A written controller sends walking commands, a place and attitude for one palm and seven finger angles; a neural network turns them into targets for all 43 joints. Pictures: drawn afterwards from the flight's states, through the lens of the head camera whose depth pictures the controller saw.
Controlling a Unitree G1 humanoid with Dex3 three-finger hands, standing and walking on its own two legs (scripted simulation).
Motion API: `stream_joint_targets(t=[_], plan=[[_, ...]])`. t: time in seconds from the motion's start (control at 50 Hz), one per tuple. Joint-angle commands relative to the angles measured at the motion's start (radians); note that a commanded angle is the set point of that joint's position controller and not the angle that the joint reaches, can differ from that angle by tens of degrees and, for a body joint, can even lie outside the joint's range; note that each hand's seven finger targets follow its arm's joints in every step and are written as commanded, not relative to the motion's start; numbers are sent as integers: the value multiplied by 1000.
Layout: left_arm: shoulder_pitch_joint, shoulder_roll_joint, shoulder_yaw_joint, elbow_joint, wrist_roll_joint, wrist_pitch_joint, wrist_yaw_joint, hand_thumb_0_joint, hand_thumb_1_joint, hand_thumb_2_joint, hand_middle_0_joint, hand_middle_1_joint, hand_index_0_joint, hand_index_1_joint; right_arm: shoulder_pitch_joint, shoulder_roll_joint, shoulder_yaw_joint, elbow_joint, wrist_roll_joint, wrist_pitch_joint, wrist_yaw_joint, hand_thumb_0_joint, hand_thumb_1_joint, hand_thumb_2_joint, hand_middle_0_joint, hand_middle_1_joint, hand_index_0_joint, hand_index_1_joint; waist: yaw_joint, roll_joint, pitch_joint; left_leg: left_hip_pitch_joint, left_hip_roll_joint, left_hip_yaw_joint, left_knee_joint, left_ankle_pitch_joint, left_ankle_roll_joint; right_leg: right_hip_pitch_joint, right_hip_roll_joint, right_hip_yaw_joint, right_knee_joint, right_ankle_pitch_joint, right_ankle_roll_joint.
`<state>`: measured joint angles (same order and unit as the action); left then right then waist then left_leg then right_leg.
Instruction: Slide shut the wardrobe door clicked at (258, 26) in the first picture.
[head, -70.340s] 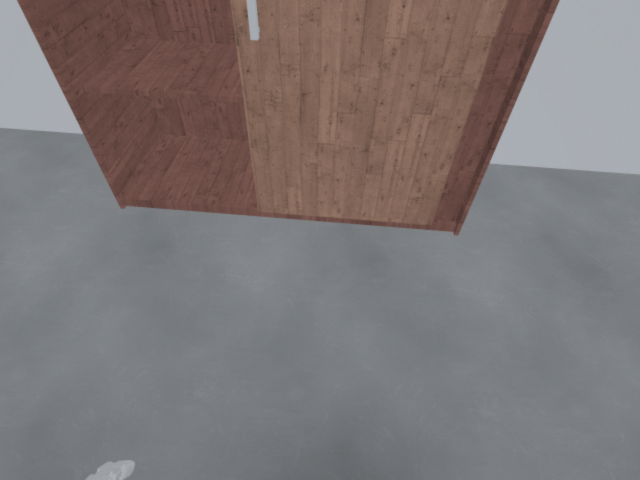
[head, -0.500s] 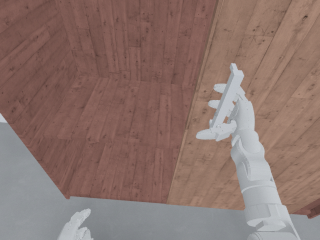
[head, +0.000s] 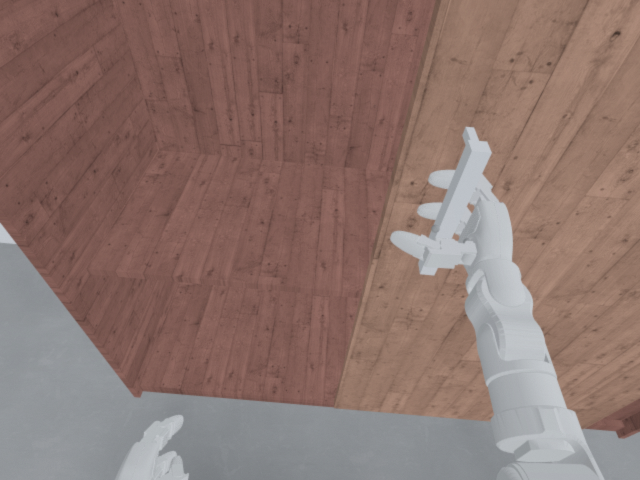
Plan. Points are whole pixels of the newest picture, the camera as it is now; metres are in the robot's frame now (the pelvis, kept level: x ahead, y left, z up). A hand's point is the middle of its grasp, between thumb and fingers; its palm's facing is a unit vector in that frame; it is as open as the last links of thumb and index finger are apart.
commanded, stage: grip the handle and tug to test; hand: right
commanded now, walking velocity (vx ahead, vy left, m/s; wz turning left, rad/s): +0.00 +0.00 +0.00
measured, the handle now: (446, 207) +0.44 -0.12 +0.14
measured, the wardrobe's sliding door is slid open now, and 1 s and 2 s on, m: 0.59 0.59 0.56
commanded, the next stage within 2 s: tug the door sideways, standing still in 1.06 s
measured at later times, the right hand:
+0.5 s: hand (437, 231) +0.39 -0.10 +0.14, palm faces -0.02 +1.00 +0.00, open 5.6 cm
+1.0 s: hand (435, 231) +0.39 -0.10 +0.14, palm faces +0.00 +1.00 +0.00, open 5.6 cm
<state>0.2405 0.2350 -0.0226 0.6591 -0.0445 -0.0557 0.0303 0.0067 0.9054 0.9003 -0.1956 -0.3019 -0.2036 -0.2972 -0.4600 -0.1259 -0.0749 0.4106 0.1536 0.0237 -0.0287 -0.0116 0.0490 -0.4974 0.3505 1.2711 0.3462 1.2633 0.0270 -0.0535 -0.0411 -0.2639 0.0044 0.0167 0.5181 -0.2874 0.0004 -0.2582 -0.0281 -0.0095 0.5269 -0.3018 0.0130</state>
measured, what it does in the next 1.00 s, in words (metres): stands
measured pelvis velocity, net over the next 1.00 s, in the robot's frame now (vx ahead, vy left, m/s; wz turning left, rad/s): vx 0.01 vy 0.00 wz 0.02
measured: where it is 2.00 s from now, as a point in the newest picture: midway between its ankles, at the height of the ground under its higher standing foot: outside the picture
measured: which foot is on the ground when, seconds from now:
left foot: down 0.00-1.00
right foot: down 0.00-1.00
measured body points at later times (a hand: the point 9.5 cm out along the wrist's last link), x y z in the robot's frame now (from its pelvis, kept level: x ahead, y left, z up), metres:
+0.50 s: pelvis +0.00 +0.00 +0.00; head +0.00 +0.01 +0.45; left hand +0.14 +0.23 -0.11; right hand +0.38 -0.15 +0.14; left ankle -0.01 +0.12 -0.74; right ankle -0.02 -0.13 -0.74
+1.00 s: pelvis +0.01 +0.00 +0.00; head +0.01 +0.02 +0.45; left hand +0.14 +0.24 -0.10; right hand +0.38 -0.15 +0.14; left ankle -0.01 +0.12 -0.74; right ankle -0.02 -0.13 -0.74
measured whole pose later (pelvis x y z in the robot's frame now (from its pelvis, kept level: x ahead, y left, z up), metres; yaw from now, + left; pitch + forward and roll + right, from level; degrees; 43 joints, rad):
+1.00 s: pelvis +0.01 +0.00 +0.00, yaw +1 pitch +2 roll +0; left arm 0.25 0.23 -0.02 0.62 -0.04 -0.05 0.01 0.01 0.91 0.90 -0.20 -0.30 -0.20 -0.30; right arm -0.34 -0.12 -0.09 0.27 0.15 0.06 -0.04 0.00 -0.74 -0.80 0.37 1.40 0.35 1.40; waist 0.04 -0.06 -0.05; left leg -0.24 0.00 -0.01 0.50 -0.29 0.00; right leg -0.23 -0.04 -0.03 0.50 -0.31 0.01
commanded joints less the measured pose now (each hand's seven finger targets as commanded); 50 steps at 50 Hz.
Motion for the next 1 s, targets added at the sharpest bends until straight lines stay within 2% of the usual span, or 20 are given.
stream_joint_targets(t=[0.0, 0.04, 0.08, 0.16, 0.22, 0.24, 0.28, 0.32, 0.34, 0.36, 0.44, 0.46, 0.54, 0.62, 0.66, 0.76, 0.8, 0.86, 0.9, 0.98], plan=[[-73, 104, 34, -135, 4, -51, 13, 0, 900, 900, -200, -300, -200, -300, -436, -142, -52, -233, 0, -79, -3, 0, -387, -680, 395, 1327, 395, 1327, 4, 76, -266, 75, -18, 22, -54, 340, 10, 113, 29, -17, -33, 279, -39], [-72, 106, 36, -138, 6, -50, 11, 0, 900, 900, -200, -300, -200, -300, -382, -149, -64, -225, 0, -79, -2, 0, -480, -720, 405, 1340, 405, 1340, -11, 78, -269, 98, -16, 25, -52, 346, 13, 102, 28, -16, -33, 291, -36], [-68, 108, 37, -137, 2, -48, 11, 0, 900, 900, -200, -300, -200, -300, -388, -152, -68, -222, 6, -77, 4, 0, -573, -760, 415, 1353, 415, 1353, -1, 108, -266, 95, -18, 25, -53, 369, 10, 104, 26, -17, -32, 298, -39], [-72, 105, 37, -141, -1, -50, 9, 0, 900, 900, -200, -300, -200, -300, -412, -113, -28, -240, 7, -78, 14, 0, -760, -840, 435, 1380, 435, 1380, 9, 68, -246, 69, -19, 28, -55, 348, 12, 114, 25, -14, -32, 291, -37], [-66, 108, 41, -138, 2, -55, 12, 0, 900, 900, -200, -300, -200, -300, -395, -131, -50, -252, 13, -78, 14, 0, -900, -900, 450, 1400, 450, 1400, 7, 97, -275, 79, -21, 31, -50, 371, 11, 125, 24, -11, -27, 313, -38], [-65, 111, 41, -134, 3, -52, 12, 0, 900, 900, -200, -300, -200, -300, -383, -155, -64, -252, 9, -79, 13, 0, -900, -900, 450, 1400, 450, 1400, -1, 92, -275, 96, -19, 29, -50, 377, 13, 118, 25, -12, -27, 324, -37], [-71, 105, 41, -140, 2, -55, 10, 0, 900, 900, -200, -300, -200, -300, -380, -124, -43, -274, 12, -78, 14, 0, -900, -900, 450, 1400, 450, 1400, 1, 80, -280, 85, -20, 31, -46, 384, 12, 131, 23, -11, -28, 332, -36], [-73, 106, 37, -135, 4, -52, 12, 0, 900, 900, -200, -300, -200, -300, -387, -150, -73, -257, 14, -69, 2, 0, -900, -900, 450, 1400, 450, 1400, -1, 104, -253, 80, -19, 31, -54, 362, 10, 114, 24, -12, -35, 308, -36], [-74, 108, 37, -133, 6, -48, 12, 0, 900, 900, -200, -300, -200, -300, -373, -192, -105, -260, 7, -71, -9, 0, -900, -900, 450, 1400, 450, 1400, -15, 97, -254, 98, -17, 30, -54, 352, 14, 101, 24, -12, -38, 307, -35], [-80, 102, 35, -143, 6, -48, 10, 0, 900, 900, -200, -300, -200, -300, -371, -154, -73, -275, 1, -71, -8, 0, -900, -900, 450, 1400, 450, 1400, -9, 79, -260, 92, -16, 26, -54, 358, 11, 109, 25, -18, -39, 306, -38], [-82, 105, 35, -141, 6, -42, 11, 0, 900, 900, -200, -300, -200, -300, -371, -176, -91, -260, 2, -68, -16, 0, -900, -900, 450, 1400, 450, 1400, -12, 100, -248, 101, -16, 26, -56, 348, 13, 97, 24, -14, -39, 298, -35], [-85, 100, 33, -149, 7, -43, 10, 0, 900, 900, -200, -300, -200, -300, -377, -159, -77, -278, 0, -70, -13, 0, -900, -900, 450, 1400, 450, 1400, -11, 76, -260, 98, -17, 25, -53, 349, 13, 107, 24, -16, -42, 297, -35], [-84, 102, 34, -144, 6, -43, 11, 0, 900, 900, -200, -300, -200, -300, -377, -137, -60, -256, 3, -68, -15, 0, -900, -900, 450, 1400, 450, 1400, -6, 93, -242, 84, -19, 28, -60, 332, 13, 107, 21, -14, -40, 289, -35], [-83, 99, 33, -143, 3, -45, 11, 0, 900, 900, -200, -300, -200, -300, -422, -107, -24, -258, -6, -70, -17, 0, -900, -900, 450, 1400, 450, 1400, 7, 65, -247, 57, -21, 29, -54, 316, 14, 121, 21, -9, -39, 284, -32], [-77, 101, 37, -144, 6, -46, 8, 0, 900, 900, -200, -300, -200, -300, -405, -122, -37, -268, -9, -73, -20, 0, -900, -900, 450, 1400, 450, 1400, 1, 72, -270, 73, -20, 27, -56, 323, 13, 121, 22, -11, -37, 285, -34], [-85, 101, 38, -157, 6, -46, 5, 0, 900, 900, -200, -300, -200, -300, -310, -134, -58, -291, -2, -73, -10, 0, -900, -900, 450, 1400, 450, 1400, -18, 96, -286, 116, -18, 26, -51, 370, 12, 114, 23, -17, -40, 312, -36], [-91, 99, 35, -163, 4, -47, 4, 0, 900, 900, -200, -300, -200, -300, -304, -110, -31, -320, 1, -71, -3, 0, -900, -900, 450, 1400, 450, 1400, -14, 82, -274, 109, -18, 29, -50, 380, 13, 121, 22, -18, -40, 321, -35], [-96, 96, 38, -181, 5, -51, -4, 0, 900, 900, -200, -300, -200, -300, -210, -89, -21, -363, 2, -66, 0, 0, -900, -900, 450, 1400, 450, 1400, -29, 74, -281, 128, -18, 33, -44, 413, 15, 128, 20, -20, -39, 356, -33], [-100, 99, 42, -186, 5, -49, -3, 0, 900, 900, -200, -300, -200, -300, -160, -120, -52, -382, 4, -59, -1, 0, -900, -900, 450, 1400, 450, 1400, -37, 105, -283, 146, -20, 33, -41, 444, 13, 125, 18, -25, -39, 375, -33], [-111, 92, 43, -209, 6, -49, -13, 0, 900, 900, -200, -300, -200, -300, -54, -105, -36, -488, 3, -47, 5, 0, -900, -900, 450, 1400, 450, 1400, -51, 72, -299, 180, -15, 34, -31, 518, 16, 142, 19, -32, -37, 439, -31]])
